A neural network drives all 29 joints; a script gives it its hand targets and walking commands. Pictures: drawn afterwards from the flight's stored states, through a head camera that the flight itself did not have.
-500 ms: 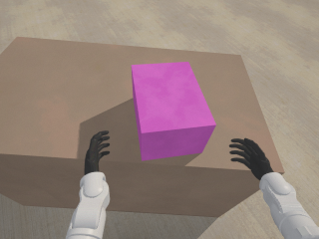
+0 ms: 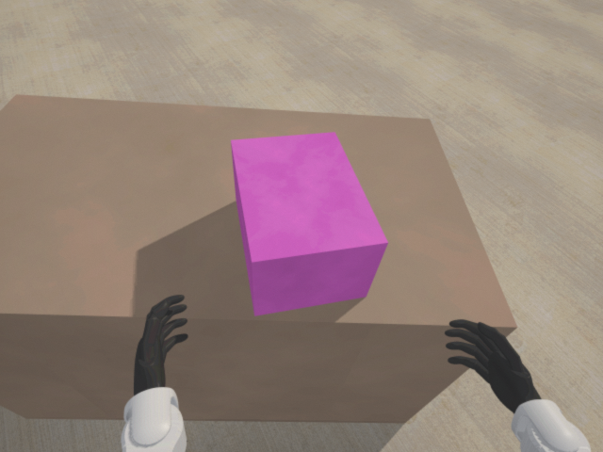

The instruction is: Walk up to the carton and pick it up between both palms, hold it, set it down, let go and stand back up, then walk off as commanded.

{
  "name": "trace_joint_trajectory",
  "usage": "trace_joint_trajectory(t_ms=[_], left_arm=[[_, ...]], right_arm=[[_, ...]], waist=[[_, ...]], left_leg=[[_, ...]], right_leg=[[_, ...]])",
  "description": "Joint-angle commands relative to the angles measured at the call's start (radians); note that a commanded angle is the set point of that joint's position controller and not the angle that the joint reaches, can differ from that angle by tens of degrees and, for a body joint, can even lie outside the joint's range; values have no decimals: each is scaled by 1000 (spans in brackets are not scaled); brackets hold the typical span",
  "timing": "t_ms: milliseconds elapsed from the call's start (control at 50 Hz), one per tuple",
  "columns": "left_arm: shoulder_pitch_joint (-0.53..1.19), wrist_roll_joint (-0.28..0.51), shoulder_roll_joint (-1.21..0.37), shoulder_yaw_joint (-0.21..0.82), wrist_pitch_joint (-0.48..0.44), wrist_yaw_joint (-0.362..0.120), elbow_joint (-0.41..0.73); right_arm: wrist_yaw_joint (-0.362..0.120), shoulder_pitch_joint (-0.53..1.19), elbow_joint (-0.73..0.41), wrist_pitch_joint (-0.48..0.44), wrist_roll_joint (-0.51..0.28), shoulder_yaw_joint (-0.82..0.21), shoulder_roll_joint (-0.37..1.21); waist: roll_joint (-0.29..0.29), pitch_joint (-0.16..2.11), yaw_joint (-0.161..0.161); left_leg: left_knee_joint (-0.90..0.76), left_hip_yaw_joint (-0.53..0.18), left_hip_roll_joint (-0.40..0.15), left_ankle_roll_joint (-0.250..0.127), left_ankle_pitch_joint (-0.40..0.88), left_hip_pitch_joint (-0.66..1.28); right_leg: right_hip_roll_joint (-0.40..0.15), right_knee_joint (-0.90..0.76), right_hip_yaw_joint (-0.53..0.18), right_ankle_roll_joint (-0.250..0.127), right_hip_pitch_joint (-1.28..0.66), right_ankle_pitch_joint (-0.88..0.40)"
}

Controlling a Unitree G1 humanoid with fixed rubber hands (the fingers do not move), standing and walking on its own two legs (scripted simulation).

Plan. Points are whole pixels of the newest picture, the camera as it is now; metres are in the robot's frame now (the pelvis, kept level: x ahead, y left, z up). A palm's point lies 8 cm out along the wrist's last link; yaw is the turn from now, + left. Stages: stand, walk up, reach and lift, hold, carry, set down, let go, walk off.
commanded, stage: set down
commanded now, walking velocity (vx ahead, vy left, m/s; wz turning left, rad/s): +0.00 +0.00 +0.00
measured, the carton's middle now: (297, 217) +0.51 +0.09 -0.02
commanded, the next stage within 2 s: none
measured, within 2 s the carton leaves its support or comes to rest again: neither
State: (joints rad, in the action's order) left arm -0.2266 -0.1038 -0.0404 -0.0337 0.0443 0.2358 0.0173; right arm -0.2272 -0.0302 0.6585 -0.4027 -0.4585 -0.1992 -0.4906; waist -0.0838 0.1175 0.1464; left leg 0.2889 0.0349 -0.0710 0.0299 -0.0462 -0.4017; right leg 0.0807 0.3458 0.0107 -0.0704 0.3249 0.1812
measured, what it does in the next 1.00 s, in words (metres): stands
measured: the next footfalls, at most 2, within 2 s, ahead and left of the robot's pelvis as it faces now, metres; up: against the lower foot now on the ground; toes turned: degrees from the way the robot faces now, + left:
none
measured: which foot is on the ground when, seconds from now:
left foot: down 0.00-1.00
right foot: down 0.00-1.00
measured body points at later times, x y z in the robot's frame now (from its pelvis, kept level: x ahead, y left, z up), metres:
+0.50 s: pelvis +0.01 +0.00 +0.00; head +0.04 +0.04 +0.45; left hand +0.21 +0.22 +0.00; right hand +0.27 -0.20 -0.02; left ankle +0.05 +0.15 -0.74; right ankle -0.01 -0.07 -0.74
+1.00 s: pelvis +0.01 +0.01 +0.00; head +0.05 +0.05 +0.45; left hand +0.20 +0.24 -0.03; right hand +0.25 -0.18 -0.04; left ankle +0.05 +0.15 -0.74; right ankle -0.01 -0.07 -0.74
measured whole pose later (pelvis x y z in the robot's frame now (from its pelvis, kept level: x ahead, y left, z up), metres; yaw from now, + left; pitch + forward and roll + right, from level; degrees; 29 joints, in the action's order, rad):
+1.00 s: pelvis +0.01 +0.01 +0.00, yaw +1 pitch +7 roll +0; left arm -0.27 -0.10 0.04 -0.02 0.13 0.15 -0.04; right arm -0.15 -0.14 0.58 -0.24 -0.27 -0.14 -0.34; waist -0.11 0.04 0.13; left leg 0.29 0.04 -0.04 0.03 -0.07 -0.33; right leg 0.05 0.35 0.01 -0.06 0.25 0.21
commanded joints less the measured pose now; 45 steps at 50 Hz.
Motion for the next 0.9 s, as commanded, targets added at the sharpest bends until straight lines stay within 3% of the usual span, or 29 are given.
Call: trace_joint_trajectory(t_ms=[0, 20, 60, 100, 160, 180, 200, 240, 280, 320, 340, 400, 420, 440, 500, 520, 540, 560, 580, 620, 640, 680, 700, 740, 760, 820, 840, 860, 880], left_arm=[[21, 116, -22, 69, -3, 14, 231], [34, 90, -6, 40, 6, 12, 215], [-2, 95, -12, 68, 12, 4, 235], [0, 90, 7, 55, 6, 1, 242], [-57, 84, -2, 71, 6, -9, 260], [16, 86, 43, 27, -3, -12, 237], [-56, 101, 27, 43, -6, -18, 238], [-58, 100, 39, 29, -12, -21, 242], [-36, 107, 46, 34, -11, -35, 206], [-39, 102, 49, 32, -19, -30, 259], [-81, 102, 44, 41, -16, -43, 202], [-64, 88, 65, 23, -21, -48, 232], [-72, 84, 68, 16, -7, -60, 143], [-68, 87, 67, 22, -3, -61, 143], [-69, 70, 84, -1, 6, -62, 126], [-69, 57, 91, -11, 21, -74, 57], [-50, 65, 102, -5, 13, -75, 74], [-34, 52, 108, -9, 26, -79, 27], [-7, 55, 102, 4, 20, -62, 95], [7, 64, 124, -4, 36, -73, 22], [33, 67, 132, -6, 40, -66, 34], [35, 75, 136, 6, 41, -63, 66], [-3, 70, 133, 8, 56, -75, -16], [20, 78, 164, -18, 63, -85, -46], [35, 93, 169, -3, 57, -76, 29], [4, 95, 173, -7, 48, -87, 18], [1, 96, 169, 7, 45, -80, 67], [-18, 104, 169, 6, 43, -93, 13], [-12, 94, 176, -1, 30, -82, 76]], right_arm=[[-29, 52, -154, 10, 5, 165, -178], [-25, 72, -155, 20, -5, 147, -156], [-26, 16, -145, 24, 0, 154, -166], [-20, 29, -152, 24, -2, 155, -159], [-14, -38, -156, 13, -2, 161, -164], [-4, 17, -203, 11, -3, 139, -138], [0, -42, -215, 5, 7, 156, -146], [8, -41, -221, 2, 8, 143, -135], [24, -34, -216, 6, 29, 158, -136], [27, -51, -235, 2, 25, 160, -131], [36, -93, -220, 5, 42, 153, -122], [46, -91, -212, 13, 42, 144, -108], [54, -86, -178, 25, 55, 151, -99], [55, -100, -179, 29, 67, 159, -104], [63, -94, -210, 46, 76, 146, -83], [68, -107, -150, 63, 82, 136, -57], [69, -77, -192, 60, 87, 141, -60], [73, -77, -155, 75, 97, 138, -44], [66, -53, -201, 78, 94, 153, -50], [71, -85, -178, 100, 123, 172, -34], [69, -39, -205, 105, 122, 186, -35], [74, -37, -226, 113, 139, 210, -41], [79, -80, -177, 129, 157, 206, -23], [89, -65, -202, 140, 174, 200, 1], [90, -52, -241, 134, 174, 218, -11], [95, -102, -233, 139, 184, 225, 5], [90, -98, -236, 133, 178, 227, -2], [101, -118, -233, 133, 185, 218, 19], [94, -119, -235, 122, 181, 219, 11]], waist=[[-63, 110, -172], [-42, 120, -149], [-19, 121, -181], [-16, 144, -152], [13, 178, -171], [-20, 196, -138], [-43, 199, -156], [-35, 188, -142], [-50, 203, -160], [-16, 230, -148], [-37, 206, -172], [-12, 203, -155], [-34, 147, -158], [-44, 134, -171], [-31, 135, -148], [-18, 83, -150], [-39, 115, -145], [-23, 59, -147], [4, 95, -146], [-35, 46, -156], [-12, 56, -142], [-9, 92, -152], [-6, 46, -161], [-23, 37, -149], [-24, 72, -151], [-24, 95, -155], [14, 116, -161], [-8, 92, -160], [15, 131, -153]], left_leg=[[70, -83, 15, -89, -104, 392], [75, -78, 13, -89, -111, 402], [81, -70, 18, -82, -49, 420], [88, -49, 24, -77, 5, 424], [101, -50, 28, -68, 59, 474], [113, -29, 38, -77, 47, 419], [113, -27, 36, -70, 81, 434], [106, -17, 43, -71, 92, 421], [99, -21, 46, -67, 91, 457], [103, -22, 45, -59, 124, 459], [101, -14, 50, -60, 148, 461], [94, -14, 55, -53, 146, 474], [86, -4, 62, -58, 120, 454], [79, -10, 60, -62, 86, 451], [67, -14, 63, -57, 94, 450], [62, -1, 71, -58, 67, 448], [57, -2, 70, -69, 64, 436], [53, 1, 72, -67, 18, 423], [50, -5, 64, -65, 30, 439], [51, -4, 66, -73, -33, 432], [48, -6, 62, -73, -41, 424], [48, -11, 62, -65, -32, 425], [45, -7, 66, -66, -58, 450], [50, 4, 71, -73, -44, 425], [51, -1, 67, -72, -21, 425], [58, 0, 69, -64, 6, 451], [59, -11, 66, -53, 34, 464], [58, -3, 73, -58, 36, 455], [62, -14, 69, -53, 72, 461]], right_leg=[[-98, -85, -151, 16, 48, 138], [-97, -81, -154, 17, 51, 135], [-92, -74, -131, 21, 30, 36], [-87, -67, -116, 21, 10, -28], [-80, -61, -99, 13, 5, -98], [-87, -50, -113, 22, -21, -82], [-87, -48, -108, 23, -40, -145], [-88, -47, -106, 31, -62, -173], [-86, -53, -99, 32, -49, -207], [-85, -40, -93, 25, -60, -238], [-87, -47, -92, 30, -87, -301], [-90, -48, -92, 33, -93, -305], [-86, -54, -89, 33, -84, -270], [-95, -61, -95, 36, -75, -228], [-98, -70, -100, 36, -91, -257], [-101, -85, -105, 39, -77, -222], [-97, -78, -97, 44, -86, -210], [-108, -93, -110, 39, -55, -131], [-97, -88, -91, 31, -52, -82], [-111, -114, -115, 34, -25, 14], [-102, -106, -100, 28, -17, 62], [-105, -99, -91, 29, -28, 21], [-109, -116, -95, 28, -4, 37], [-109, -113, -100, 38, -20, 43], [-105, -101, -91, 38, -36, 14], [-106, -98, -86, 45, -49, -44], [-105, -93, -79, 41, -49, -86], [-108, -98, -87, 47, -53, -99], [-100, -80, -74, 45, -78, -144]])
